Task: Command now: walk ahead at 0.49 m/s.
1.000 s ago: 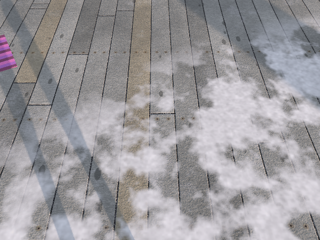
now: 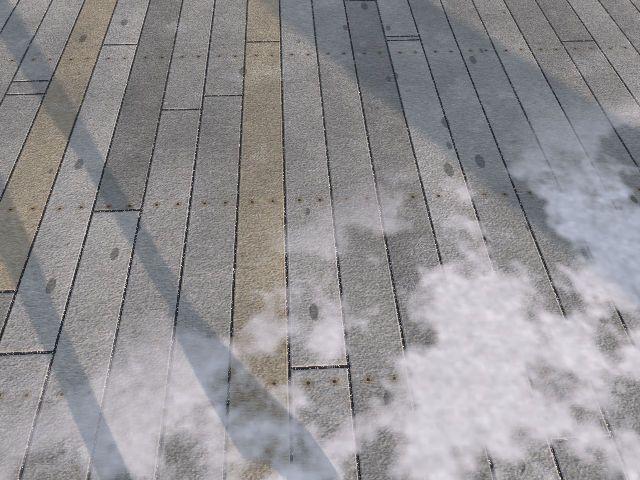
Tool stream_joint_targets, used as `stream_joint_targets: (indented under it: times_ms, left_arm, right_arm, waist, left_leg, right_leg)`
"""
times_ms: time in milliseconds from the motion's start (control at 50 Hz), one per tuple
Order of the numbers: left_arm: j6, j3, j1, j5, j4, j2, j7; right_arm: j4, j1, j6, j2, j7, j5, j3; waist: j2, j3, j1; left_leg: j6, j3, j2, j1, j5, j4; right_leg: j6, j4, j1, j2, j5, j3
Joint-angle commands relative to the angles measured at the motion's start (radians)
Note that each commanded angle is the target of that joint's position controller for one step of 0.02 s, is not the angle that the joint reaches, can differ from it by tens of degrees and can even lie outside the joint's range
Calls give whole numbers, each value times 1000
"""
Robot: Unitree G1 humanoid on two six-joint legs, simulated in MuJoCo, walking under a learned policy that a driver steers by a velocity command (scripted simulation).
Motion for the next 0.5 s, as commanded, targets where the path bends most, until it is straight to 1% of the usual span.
stream_joint_targets:
  times_ms: [20, 60, 80, 100, 120, 140, 180, 200, 220, 240, 260, 280, 300, 320, 340, 360, 380, 400, 420, 440, 460, 480, 500]
  left_arm:
    - [-9, -3, -43, 1, -56, 18, -10]
    - [-12, -6, -129, -6, -77, 21, -17]
    - [-14, -8, -157, -8, -86, 22, -23]
    - [-13, -9, -183, -11, -98, 20, -28]
    - [-15, -11, -208, -14, -110, 23, -35]
    - [-19, -12, -228, -14, -122, 28, -43]
    - [-27, -8, -231, -15, -134, 43, -56]
    - [-30, -1, -198, -15, -131, 61, -59]
    - [-32, 12, -124, -13, -115, 87, -58]
    - [-33, 37, 37, -12, -65, 128, -54]
    - [-32, 61, 243, -3, -18, 204, -44]
    - [-25, 81, 351, 9, 11, 288, -46]
    - [-25, 53, 337, 6, 8, 192, -46]
    - [-26, 36, 237, -1, -7, 144, -43]
    - [-25, 24, 138, 1, -30, 113, -42]
    - [-26, 17, 90, 10, -36, 96, -47]
    - [-30, 12, 65, 17, -31, 78, -50]
    - [-30, 8, 57, 17, -24, 61, -54]
    - [-33, 9, 73, 15, -11, 63, -53]
    - [-33, 11, 89, 14, -1, 72, -48]
    - [-34, 20, 103, 12, 6, 109, -42]
    - [-32, 25, 121, 11, 13, 123, -35]
    - [-30, 24, 143, 11, 21, 118, -30]
  right_arm:
    - [-64, -28, -9, -158, -20, 8, -26]
    - [-50, 24, -6, -163, -24, 17, -27]
    - [-43, 46, -3, -167, -24, 21, -28]
    - [-34, 71, 1, -170, -24, 18, -29]
    - [-25, 87, 7, -172, -25, 20, -31]
    - [-19, 93, 13, -169, -27, 22, -32]
    - [-16, 89, 24, -179, -32, 24, -40]
    - [-21, 75, 28, -187, -32, 23, -42]
    - [-28, 52, 33, -197, -32, 20, -45]
    - [-36, 33, 38, -182, -31, 14, -39]
    - [-62, 26, 37, -151, -29, 0, -22]
    - [-65, 158, 14, -12, -15, 5, 18]
    - [-50, 126, -16, -82, -10, 27, 3]
    - [-90, 18, -32, -162, -8, 51, -19]
    - [-111, -52, -36, -171, -14, 52, -21]
    - [-121, -86, -31, -157, -22, 32, -27]
    - [-121, -64, -16, -137, -25, 25, -31]
    - [-111, -40, 0, -114, -27, 25, -30]
    - [-106, -28, 12, -91, -28, 26, -28]
    - [-109, -34, 22, -87, -32, 23, -30]
    - [-125, -63, 24, -84, -32, 18, -29]
    - [-143, -112, 24, -90, -33, 12, -29]
    - [-155, -159, 23, -96, -32, 9, -33]
  waist:
    - [72, 82, 25]
    - [76, 91, -8]
    - [76, 99, -18]
    - [82, 98, -30]
    - [85, 110, -34]
    - [87, 122, -33]
    - [99, 109, -15]
    - [113, 89, 9]
    - [128, 40, 55]
    - [121, -53, 133]
    - [53, -205, 207]
    - [-208, -367, 157]
    - [-175, -392, 173]
    - [-131, -225, 155]
    - [-40, -141, 121]
    - [11, -78, 92]
    - [-18, -61, 52]
    - [-21, -40, 34]
    - [-21, -24, 25]
    - [-14, -7, 18]
    - [-23, 16, 17]
    - [-9, 33, 28]
    - [2, 40, 42]
  left_leg:
    - [147, -156, 272, -79, 208, -143]
    - [127, -138, 262, -35, 174, -144]
    - [125, -137, 271, 0, 166, -133]
    - [127, -156, 292, 52, 156, -125]
    - [134, -155, 309, 95, 173, -109]
    - [125, -153, 323, 132, 188, -89]
    - [105, -156, 344, 179, 235, -39]
    - [95, -151, 346, 186, 332, 3]
    - [82, -135, 332, 183, 508, 89]
    - [61, -96, 281, 141, 644, 274]
    - [25, -50, 223, -57, 476, 575]
    - [-49, -41, 35, -486, -95, 976]
    - [-29, -202, 41, -610, -377, 1121]
    - [-9, -195, 101, -682, -318, 1152]
    - [-6, -164, 158, -647, -221, 1110]
    - [-10, -147, 191, -602, -166, 1042]
    - [-15, -155, 223, -532, -136, 988]
    - [-20, -153, 230, -489, -124, 949]
    - [-26, -141, 229, -477, -115, 915]
    - [-32, -132, 232, -491, -89, 885]
    - [-45, -129, 238, -524, -59, 826]
    - [-57, -130, 245, -556, -12, 758]
    - [-61, -128, 243, -580, 46, 694]
  right_leg:
    - [15, -215, 22, 3, 151, -13]
    - [16, -318, 45, 37, 191, -45]
    - [15, -357, 42, 44, 189, -46]
    - [10, -374, 23, 46, 178, -43]
    - [4, -400, 7, 49, 151, -38]
    - [-7, -428, -3, 52, 127, -35]
    - [-30, -464, 43, 70, 55, -44]
    - [-44, -476, 107, 88, 19, -57]
    - [-63, -484, 225, 123, -6, -85]
    - [-92, -496, 434, 159, -1, -111]
    - [-157, -467, 760, 19, 20, 48]
    - [-328, -562, 1152, -231, -182, 540]
    - [-317, -679, 1160, -251, -232, 711]
    - [-256, -689, 1021, -217, -183, 547]
    - [-228, -713, 857, -182, -70, 404]
    - [-220, -748, 714, -146, 19, 319]
    - [-216, -784, 624, -117, 24, 262]
    - [-211, -815, 569, -91, 17, 219]
    - [-212, -835, 538, -76, 38, 178]
    - [-211, -854, 523, -63, 48, 143]
    - [-226, -866, 518, -80, 90, 131]
    - [-228, -881, 522, -83, 82, 123]
    - [-217, -886, 541, -75, 78, 106]
Next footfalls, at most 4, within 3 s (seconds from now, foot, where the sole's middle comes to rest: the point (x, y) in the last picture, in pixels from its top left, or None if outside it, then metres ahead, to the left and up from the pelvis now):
0.26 right None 0.34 -0.16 -0.78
0.80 left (273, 435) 0.62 0.09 -0.78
1.34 right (367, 311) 0.94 -0.14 -0.78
1.90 left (245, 251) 1.15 0.17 -0.78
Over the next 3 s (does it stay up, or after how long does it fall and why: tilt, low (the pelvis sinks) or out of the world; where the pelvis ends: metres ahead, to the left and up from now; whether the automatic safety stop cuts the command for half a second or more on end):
stays up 1.63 0.29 -0.02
